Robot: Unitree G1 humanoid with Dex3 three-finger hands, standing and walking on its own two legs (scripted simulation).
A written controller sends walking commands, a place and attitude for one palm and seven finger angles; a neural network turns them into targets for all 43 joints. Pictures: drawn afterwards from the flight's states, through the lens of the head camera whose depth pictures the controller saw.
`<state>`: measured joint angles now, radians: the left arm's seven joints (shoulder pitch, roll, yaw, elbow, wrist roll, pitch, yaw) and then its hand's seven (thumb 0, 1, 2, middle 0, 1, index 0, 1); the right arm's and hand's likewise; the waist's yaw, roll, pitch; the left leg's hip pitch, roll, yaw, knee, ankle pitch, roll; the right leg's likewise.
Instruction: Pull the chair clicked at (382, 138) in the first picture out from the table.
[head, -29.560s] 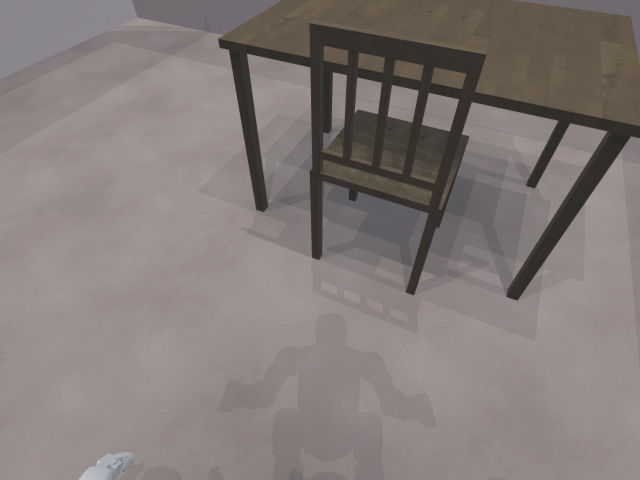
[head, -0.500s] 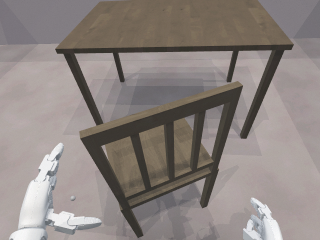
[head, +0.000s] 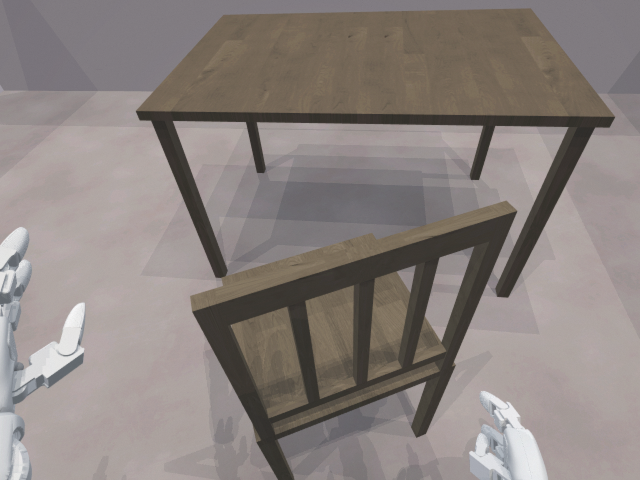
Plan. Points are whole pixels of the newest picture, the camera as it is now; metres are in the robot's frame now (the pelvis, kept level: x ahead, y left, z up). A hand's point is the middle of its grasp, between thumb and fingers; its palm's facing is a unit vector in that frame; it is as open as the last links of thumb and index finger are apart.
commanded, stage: draw the hand back to the body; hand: left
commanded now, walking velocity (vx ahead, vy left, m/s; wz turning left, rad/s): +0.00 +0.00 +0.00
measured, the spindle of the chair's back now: (361, 336) +0.35 -0.01 -0.08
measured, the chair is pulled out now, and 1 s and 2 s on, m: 0.49 0.49 0.49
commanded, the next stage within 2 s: step back with the hand held close in 0.38 s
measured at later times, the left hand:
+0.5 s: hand (67, 329) +0.20 +0.27 +0.16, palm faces +0.49 -0.76 -0.44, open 7.4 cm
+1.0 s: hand (34, 394) +0.14 +0.26 +0.17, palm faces +0.42 -0.74 -0.52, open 7.4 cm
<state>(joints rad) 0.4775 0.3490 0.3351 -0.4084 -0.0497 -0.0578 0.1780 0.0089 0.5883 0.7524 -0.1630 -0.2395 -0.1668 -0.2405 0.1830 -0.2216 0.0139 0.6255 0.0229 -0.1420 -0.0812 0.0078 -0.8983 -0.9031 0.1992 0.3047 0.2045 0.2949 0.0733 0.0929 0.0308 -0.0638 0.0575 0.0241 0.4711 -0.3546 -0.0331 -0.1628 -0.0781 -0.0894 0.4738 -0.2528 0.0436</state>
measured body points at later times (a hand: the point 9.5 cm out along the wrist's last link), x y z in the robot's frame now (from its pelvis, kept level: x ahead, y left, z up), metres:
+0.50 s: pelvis +0.01 +0.00 +0.00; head +0.00 -0.02 +0.45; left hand +0.17 +0.31 +0.18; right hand +0.19 -0.22 -0.09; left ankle -0.06 +0.13 -0.74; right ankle +0.00 -0.15 -0.74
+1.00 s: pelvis -0.06 +0.00 -0.01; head -0.04 -0.01 +0.44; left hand +0.11 +0.30 +0.19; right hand +0.10 -0.25 -0.10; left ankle -0.06 +0.13 -0.74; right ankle +0.00 -0.15 -0.74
